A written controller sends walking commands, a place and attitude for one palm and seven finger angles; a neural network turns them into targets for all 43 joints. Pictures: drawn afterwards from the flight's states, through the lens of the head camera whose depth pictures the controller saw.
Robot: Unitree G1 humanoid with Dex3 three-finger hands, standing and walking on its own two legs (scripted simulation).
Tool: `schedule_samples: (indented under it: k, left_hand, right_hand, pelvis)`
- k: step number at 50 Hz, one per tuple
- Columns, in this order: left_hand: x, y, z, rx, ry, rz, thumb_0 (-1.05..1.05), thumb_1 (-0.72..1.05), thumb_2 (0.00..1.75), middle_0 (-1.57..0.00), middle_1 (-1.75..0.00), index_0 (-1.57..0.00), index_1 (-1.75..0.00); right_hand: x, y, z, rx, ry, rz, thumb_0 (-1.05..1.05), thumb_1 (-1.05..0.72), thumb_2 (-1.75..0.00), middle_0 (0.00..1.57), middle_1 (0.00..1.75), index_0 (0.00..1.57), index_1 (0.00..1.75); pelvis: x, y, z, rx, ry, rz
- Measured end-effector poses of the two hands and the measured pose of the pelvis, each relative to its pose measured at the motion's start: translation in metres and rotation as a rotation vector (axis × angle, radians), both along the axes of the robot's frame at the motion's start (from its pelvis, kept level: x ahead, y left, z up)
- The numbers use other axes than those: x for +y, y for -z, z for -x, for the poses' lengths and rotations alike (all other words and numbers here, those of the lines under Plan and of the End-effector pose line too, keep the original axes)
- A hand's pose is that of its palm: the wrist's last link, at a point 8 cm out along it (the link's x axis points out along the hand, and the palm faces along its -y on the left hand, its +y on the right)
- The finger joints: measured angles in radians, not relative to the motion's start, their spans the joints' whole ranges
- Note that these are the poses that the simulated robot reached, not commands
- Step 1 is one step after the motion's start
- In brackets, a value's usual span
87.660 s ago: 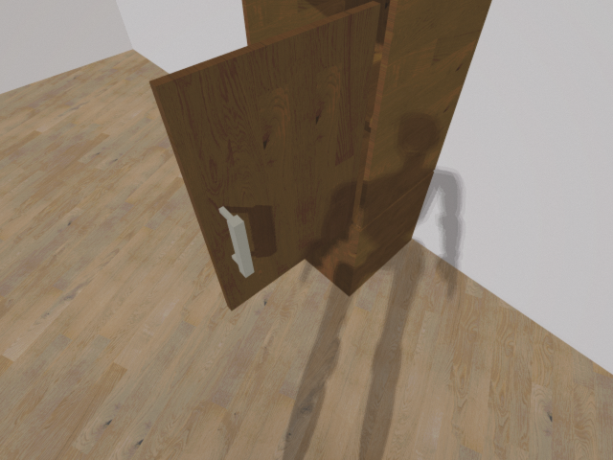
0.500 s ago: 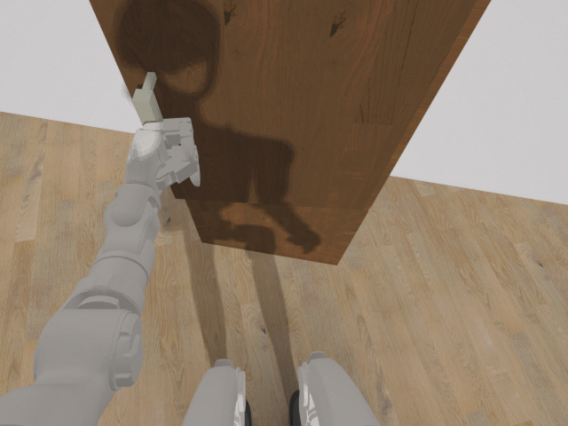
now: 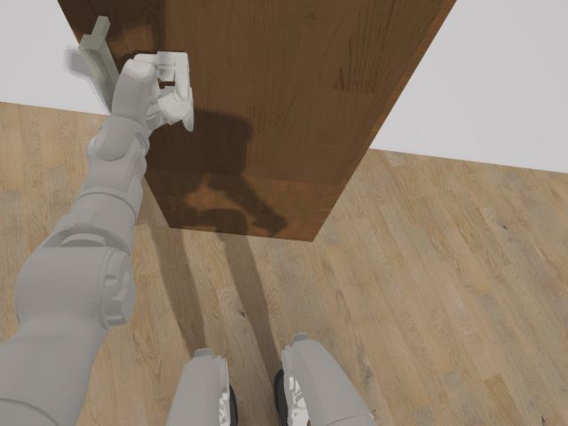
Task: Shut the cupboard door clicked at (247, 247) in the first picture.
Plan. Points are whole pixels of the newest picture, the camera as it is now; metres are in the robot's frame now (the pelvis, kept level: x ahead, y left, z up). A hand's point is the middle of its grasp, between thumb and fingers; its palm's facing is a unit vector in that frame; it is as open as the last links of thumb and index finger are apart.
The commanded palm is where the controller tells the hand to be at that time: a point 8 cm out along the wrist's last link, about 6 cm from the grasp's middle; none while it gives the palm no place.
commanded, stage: push the door shut along its arc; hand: left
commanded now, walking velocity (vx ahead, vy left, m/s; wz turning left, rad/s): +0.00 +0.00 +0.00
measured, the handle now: (118, 83) +0.58 +0.16 +0.06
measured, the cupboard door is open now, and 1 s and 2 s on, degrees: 1 0 0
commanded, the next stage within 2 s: pull the fist back off the door in 0.32 s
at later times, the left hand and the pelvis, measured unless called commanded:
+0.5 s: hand (195, 93) +0.55 +0.06 +0.07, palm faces -0.26 -0.97 +0.00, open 2.8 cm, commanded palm +0.57 +0.06 +0.07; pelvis -0.01 -0.01 -0.01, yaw +1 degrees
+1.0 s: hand (216, 100) +0.54 +0.03 +0.07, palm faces +0.05 -1.00 -0.02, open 3.1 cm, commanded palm +0.49 +0.07 +0.07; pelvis +0.00 -0.02 +0.01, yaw +0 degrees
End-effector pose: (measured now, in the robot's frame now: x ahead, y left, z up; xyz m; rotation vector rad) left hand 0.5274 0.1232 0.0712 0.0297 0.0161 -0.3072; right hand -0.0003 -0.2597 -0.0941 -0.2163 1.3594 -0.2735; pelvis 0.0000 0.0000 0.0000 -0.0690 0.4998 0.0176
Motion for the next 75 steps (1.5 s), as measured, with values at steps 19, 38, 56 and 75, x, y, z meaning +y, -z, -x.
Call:
schedule_samples:
  k: [19,38,56,75]
  left_hand:
    - [-0.009,-0.001,-0.021,0.05,0.058,-0.043,-0.03,0.88,1.0,-1.3,-1.5,-1.3,-1.5]
    - [-0.036,0.004,-0.001,-0.039,-0.38,-0.052,-0.02,0.87,1.01,-1.3,-1.5,-1.32,-1.5]
    - [-0.042,0.014,0.03,-0.013,-0.367,0.011,0.02,0.91,0.91,-1.3,-1.5,-1.3,-1.5]
    - [-0.034,-0.007,0.075,-0.083,-0.35,0.005,0.02,0.9,0.9,-1.3,-1.5,-1.3,-1.5]
  right_hand:
    - [-0.006,0.003,0.025,0.086,0.007,0.003,0.01,-0.9,-0.9,0.2,0.3,0.2,0.3]
    - [0.001,0.014,0.038,0.041,-0.042,-0.072,0.0,-0.9,-0.9,0.2,0.29,0.2,0.3]
    - [-0.003,-0.006,0.015,0.077,-0.01,-0.125,0.01,-0.9,-0.9,0.2,0.29,0.2,0.3]
    - [-0.018,-0.013,-0.123,-0.195,-0.147,-0.103,0.01,-0.91,-0.9,0.2,0.29,0.2,0.3]
  pelvis:
    - [-0.011,0.006,0.001,0.031,-0.013,0.006]
    - [-0.015,0.014,0.02,0.04,-0.011,-0.003]
    - [-0.018,-0.019,-0.014,-0.008,0.022,-0.048]
    - [-0.03,-0.033,-0.028,-0.075,0.0,-0.068]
